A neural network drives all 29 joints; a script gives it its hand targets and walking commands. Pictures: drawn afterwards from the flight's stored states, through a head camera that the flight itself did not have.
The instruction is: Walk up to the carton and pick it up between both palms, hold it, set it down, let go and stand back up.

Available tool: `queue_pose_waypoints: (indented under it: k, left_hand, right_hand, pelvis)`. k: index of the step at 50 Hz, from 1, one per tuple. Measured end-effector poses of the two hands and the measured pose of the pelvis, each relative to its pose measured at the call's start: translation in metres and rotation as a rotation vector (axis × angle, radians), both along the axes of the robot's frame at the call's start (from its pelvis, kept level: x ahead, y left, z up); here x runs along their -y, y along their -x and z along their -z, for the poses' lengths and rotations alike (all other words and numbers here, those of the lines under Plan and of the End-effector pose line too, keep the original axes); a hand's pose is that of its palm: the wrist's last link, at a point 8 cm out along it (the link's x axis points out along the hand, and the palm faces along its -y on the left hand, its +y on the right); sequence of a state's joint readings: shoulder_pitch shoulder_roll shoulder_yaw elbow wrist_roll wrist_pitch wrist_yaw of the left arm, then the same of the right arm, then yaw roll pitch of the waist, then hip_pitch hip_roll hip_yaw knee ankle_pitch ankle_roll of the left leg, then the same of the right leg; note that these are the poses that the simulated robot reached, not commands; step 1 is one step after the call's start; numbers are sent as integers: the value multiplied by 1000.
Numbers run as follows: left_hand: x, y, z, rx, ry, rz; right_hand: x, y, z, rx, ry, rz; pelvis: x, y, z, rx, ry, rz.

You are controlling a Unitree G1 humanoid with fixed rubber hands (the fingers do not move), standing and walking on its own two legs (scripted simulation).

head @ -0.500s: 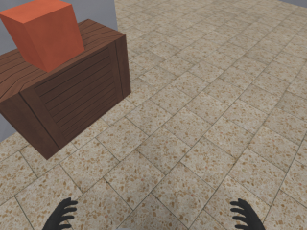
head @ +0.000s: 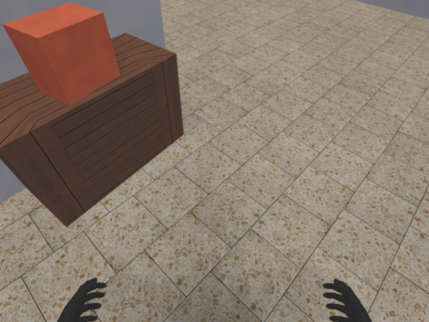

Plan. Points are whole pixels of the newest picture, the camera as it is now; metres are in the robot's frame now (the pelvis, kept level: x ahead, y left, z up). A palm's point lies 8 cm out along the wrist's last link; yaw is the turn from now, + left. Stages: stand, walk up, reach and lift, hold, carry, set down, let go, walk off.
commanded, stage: stand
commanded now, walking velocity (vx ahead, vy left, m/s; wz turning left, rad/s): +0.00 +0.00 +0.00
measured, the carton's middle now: (69, 53) +1.07 +0.64 -0.04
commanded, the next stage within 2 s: walk up in 0.84 s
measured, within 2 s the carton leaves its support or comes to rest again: neither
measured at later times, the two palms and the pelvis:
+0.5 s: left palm out of the picture +0.12 +0.27 -0.08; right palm out of the picture +0.14 -0.26 -0.08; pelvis +0.00 +0.00 +0.00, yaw +0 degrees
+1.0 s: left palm out of the picture +0.13 +0.26 -0.07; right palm out of the picture +0.14 -0.27 -0.08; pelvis +0.00 -0.01 +0.00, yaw +0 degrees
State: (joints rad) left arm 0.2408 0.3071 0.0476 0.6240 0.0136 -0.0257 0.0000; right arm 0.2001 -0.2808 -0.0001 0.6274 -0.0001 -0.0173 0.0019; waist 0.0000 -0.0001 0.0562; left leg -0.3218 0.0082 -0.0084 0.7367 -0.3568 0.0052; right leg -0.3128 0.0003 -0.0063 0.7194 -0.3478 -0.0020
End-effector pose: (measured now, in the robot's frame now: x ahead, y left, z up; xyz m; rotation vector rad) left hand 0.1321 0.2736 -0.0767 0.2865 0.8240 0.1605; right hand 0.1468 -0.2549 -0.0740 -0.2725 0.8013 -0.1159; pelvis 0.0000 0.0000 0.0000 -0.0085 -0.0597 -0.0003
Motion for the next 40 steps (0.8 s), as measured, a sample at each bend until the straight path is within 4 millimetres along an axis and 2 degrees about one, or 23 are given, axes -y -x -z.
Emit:
queue_pose_waypoints:
  k: [15, 40]
  left_hand:
    - [0, 12, 3, -23, -1, -4]
    - [6, 1, -2, -25, -19, 1]
  right_hand:
    - [2, 7, 2, -10, 0, 1]
    - [14, 7, 6, -33, -1, 0]
  pelvis:
    - [1, 5, 0, 7, -1, 0]
    - [9, 1, -2, 2, -13, 0]
